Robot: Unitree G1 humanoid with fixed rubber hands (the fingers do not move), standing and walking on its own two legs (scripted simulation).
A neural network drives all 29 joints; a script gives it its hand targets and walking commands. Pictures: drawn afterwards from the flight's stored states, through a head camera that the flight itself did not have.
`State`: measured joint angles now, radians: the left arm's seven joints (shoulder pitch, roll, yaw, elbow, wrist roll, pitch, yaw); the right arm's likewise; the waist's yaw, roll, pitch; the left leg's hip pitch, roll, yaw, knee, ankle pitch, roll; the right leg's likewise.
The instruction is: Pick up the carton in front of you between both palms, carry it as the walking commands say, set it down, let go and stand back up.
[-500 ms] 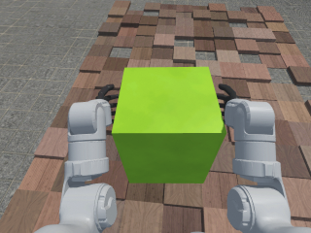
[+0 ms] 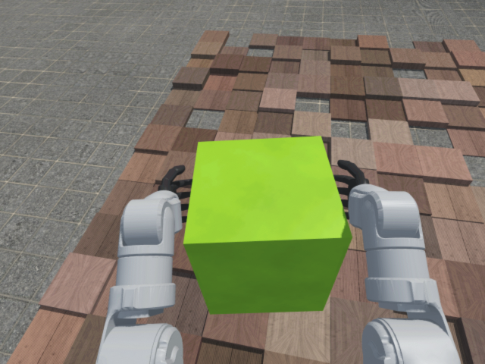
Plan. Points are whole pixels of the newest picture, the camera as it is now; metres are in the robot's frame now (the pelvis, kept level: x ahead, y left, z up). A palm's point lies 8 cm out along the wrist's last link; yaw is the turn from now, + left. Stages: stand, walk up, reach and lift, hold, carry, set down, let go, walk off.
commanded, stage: carry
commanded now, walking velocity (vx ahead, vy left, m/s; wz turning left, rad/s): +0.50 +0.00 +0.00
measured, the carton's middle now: (262, 229) +0.35 +0.00 +0.01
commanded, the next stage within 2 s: none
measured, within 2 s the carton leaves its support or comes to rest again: neither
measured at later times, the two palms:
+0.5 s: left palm (190, 106) +0.61 +0.15 +0.09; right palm (329, 108) +0.59 -0.15 +0.09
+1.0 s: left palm (229, 30) +0.96 +0.08 +0.10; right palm (332, 26) +0.96 -0.22 +0.10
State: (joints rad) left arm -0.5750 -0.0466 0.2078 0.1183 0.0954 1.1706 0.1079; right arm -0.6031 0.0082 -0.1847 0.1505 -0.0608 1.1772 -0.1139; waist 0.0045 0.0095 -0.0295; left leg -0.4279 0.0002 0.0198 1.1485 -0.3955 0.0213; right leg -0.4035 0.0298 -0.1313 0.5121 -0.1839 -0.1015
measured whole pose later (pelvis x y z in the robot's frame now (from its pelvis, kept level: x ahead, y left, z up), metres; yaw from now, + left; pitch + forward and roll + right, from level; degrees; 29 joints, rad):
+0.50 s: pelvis +0.33 +0.02 +0.01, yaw -4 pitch +4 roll +1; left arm -0.17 -0.14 0.15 -0.29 0.12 1.21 0.08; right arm -0.19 0.14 -0.10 -0.26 -0.12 1.20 -0.10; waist -0.03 -0.02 -0.10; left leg -0.39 0.00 0.22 0.48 -0.16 0.08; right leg -0.37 -0.02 -0.04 1.14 -0.40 -0.02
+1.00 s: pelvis +0.63 -0.06 +0.00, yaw -1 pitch +5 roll +1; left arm -0.49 -0.06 0.16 -0.01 0.08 1.22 0.12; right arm -0.53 0.00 -0.16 0.01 -0.05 1.25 -0.12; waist 0.03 0.03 -0.07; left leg -0.43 0.04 0.07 1.15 -0.48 -0.01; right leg -0.36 -0.04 -0.17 0.46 -0.39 -0.05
